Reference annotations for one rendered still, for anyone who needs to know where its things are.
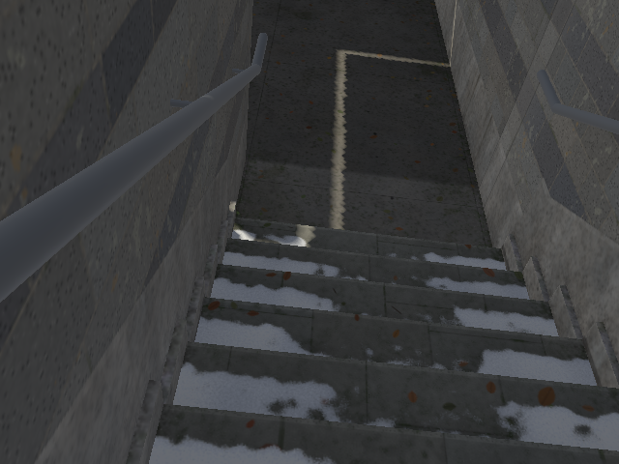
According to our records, stairs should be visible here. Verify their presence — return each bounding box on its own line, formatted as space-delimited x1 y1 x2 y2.
149 217 619 464

